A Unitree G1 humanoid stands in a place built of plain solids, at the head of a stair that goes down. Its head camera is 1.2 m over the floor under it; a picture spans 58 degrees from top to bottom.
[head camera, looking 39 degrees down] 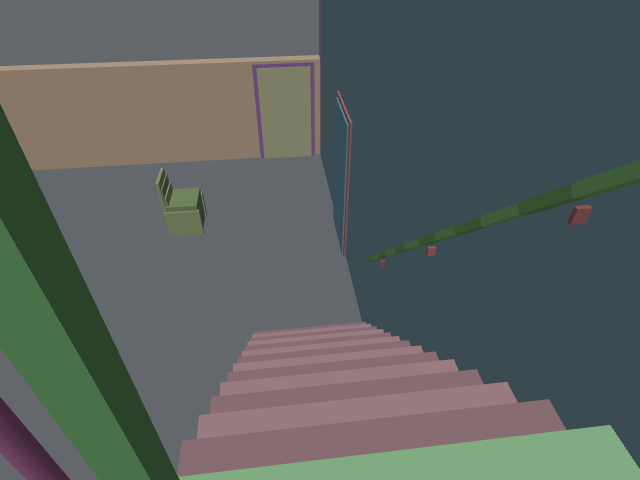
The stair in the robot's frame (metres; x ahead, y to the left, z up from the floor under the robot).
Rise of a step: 0.20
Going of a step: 0.20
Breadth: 1.28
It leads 7 degrees to the left of straight ahead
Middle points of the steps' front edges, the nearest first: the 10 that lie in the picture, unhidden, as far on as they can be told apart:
0.56 -0.20 0.00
0.76 -0.18 -0.20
0.96 -0.16 -0.41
1.17 -0.13 -0.61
1.37 -0.11 -0.81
1.57 -0.08 -1.02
1.78 -0.06 -1.22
1.98 -0.04 -1.43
2.18 -0.01 -1.63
2.38 0.01 -1.83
